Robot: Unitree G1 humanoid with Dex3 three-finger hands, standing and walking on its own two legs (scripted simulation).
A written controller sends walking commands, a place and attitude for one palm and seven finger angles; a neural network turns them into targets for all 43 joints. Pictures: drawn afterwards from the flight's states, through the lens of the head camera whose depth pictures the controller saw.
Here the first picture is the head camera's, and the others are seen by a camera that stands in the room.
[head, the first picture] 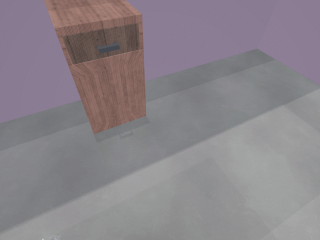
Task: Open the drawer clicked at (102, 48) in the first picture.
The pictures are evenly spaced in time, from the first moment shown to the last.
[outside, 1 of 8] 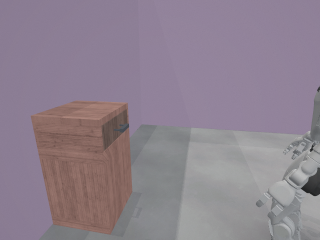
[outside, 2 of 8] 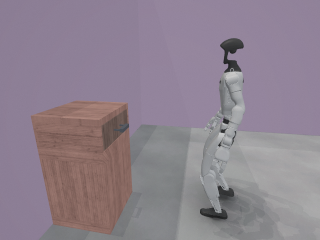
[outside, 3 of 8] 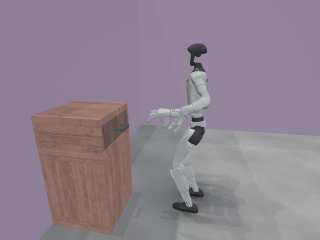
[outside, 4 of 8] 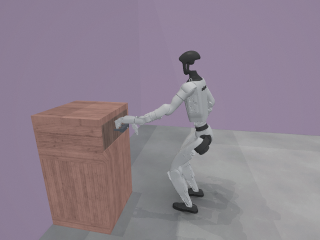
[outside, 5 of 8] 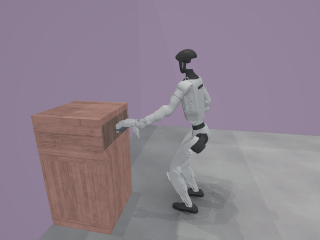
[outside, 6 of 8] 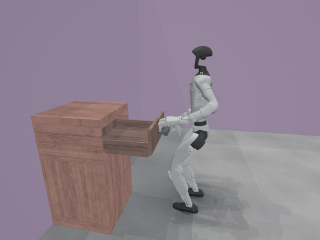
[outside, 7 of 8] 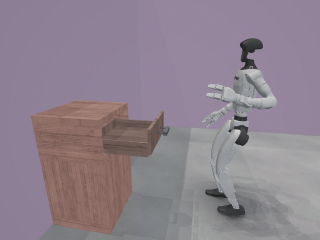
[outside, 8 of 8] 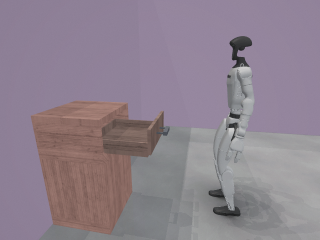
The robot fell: no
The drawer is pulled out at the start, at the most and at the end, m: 0.00 0.30 0.29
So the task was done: yes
